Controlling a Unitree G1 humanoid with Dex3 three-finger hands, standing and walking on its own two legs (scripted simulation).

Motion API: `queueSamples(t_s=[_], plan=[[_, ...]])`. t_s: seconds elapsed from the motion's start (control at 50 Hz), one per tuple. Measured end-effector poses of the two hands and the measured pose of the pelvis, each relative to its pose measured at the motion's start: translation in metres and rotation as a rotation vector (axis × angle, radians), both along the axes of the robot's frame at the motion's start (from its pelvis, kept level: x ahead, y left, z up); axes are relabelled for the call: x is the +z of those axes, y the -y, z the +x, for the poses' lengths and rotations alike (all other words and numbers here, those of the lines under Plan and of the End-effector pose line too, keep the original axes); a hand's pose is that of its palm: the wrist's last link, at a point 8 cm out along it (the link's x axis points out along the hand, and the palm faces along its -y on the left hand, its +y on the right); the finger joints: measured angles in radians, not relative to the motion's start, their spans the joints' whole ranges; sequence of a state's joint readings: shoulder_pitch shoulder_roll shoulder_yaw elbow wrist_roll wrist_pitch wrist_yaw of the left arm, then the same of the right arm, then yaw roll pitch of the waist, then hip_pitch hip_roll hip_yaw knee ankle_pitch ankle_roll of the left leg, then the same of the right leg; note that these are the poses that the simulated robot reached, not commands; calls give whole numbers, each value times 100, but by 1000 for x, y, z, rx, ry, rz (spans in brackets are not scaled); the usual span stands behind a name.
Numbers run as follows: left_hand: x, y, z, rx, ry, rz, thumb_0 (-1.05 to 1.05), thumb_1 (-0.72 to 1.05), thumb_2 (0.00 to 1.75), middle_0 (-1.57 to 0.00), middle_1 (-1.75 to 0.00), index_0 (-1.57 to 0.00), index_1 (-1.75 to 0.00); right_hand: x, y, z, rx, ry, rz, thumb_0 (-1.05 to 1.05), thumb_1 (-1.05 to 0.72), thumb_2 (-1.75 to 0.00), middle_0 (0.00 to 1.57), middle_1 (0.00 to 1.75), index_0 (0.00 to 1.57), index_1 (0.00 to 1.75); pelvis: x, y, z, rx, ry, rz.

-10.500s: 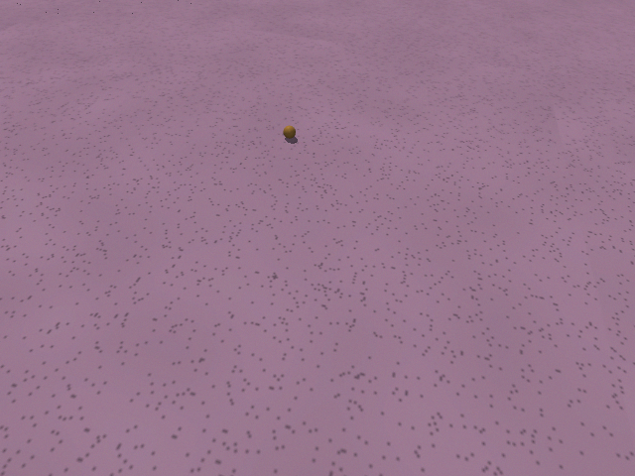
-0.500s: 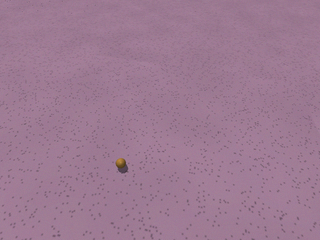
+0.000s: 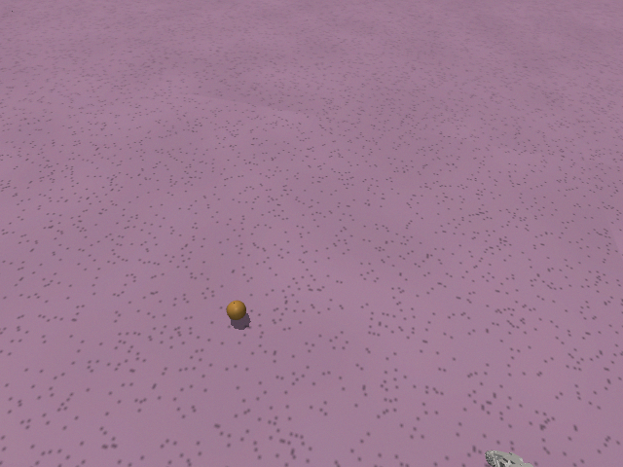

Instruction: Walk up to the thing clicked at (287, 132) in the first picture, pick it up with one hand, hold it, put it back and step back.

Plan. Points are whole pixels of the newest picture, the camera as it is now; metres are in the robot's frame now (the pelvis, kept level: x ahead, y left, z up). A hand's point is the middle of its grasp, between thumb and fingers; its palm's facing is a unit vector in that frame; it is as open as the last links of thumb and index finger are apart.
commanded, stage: stand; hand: left
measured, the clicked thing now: (236, 310) +0.74 +0.23 -0.74
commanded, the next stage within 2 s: walk up in 0.92 s
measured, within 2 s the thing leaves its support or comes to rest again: neither
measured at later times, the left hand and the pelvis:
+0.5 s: hand out of the picture +0.05 +0.25 -0.15, palm faces -0.03 -0.94 -0.34, open 7.4 cm; pelvis -0.02 -0.01 +0.01, yaw +0 degrees
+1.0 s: hand out of the picture +0.07 +0.24 -0.15, palm faces -0.01 -0.94 -0.33, open 7.4 cm; pelvis -0.01 -0.01 +0.00, yaw +0 degrees
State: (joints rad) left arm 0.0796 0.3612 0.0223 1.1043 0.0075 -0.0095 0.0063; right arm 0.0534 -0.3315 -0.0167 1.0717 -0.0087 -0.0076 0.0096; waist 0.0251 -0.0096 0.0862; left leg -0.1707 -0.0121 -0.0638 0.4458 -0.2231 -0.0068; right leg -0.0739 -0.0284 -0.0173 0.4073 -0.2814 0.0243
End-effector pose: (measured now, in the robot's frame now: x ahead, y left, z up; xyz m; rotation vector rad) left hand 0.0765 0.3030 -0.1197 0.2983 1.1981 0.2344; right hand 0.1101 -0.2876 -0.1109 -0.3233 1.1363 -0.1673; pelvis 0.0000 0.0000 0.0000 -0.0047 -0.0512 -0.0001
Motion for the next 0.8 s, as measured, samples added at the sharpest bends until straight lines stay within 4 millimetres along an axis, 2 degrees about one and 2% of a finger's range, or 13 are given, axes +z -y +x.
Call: queueSamples(t_s=[0.16, 0.52, 0.64, 0.8], plan=[[2, 7, -18, -12, -49, -9, 1, 91, 90, -20, -30, -20, -30, 1, 2, -12, -11, -12, 6, 1, -91, -90, 20, 30, 20, 30, 4, 1, -9, -7, 5, 0], [5, 14, -34, -29, -71, -5, 1, 91, 90, -20, -30, -20, -30, -6, 20, -70, -58, -120, 0, 1, -91, -90, 20, 30, 20, 30, 6, 9, -19, -8, -5, 2], [5, 16, -31, -34, -71, -3, 1, 91, 90, -20, -30, -20, -30, -7, 22, -75, -62, -134, 0, 1, -91, -90, 20, 30, 20, 30, 6, 11, -18, -11, -7, 2], [7, 20, -20, -46, -42, -3, 1, 91, 90, -20, -30, -20, -30, -7, 23, -69, -54, -114, 0, 1, -91, -90, 20, 30, 20, 30, 6, 13, -18, -12, -6, 1]])
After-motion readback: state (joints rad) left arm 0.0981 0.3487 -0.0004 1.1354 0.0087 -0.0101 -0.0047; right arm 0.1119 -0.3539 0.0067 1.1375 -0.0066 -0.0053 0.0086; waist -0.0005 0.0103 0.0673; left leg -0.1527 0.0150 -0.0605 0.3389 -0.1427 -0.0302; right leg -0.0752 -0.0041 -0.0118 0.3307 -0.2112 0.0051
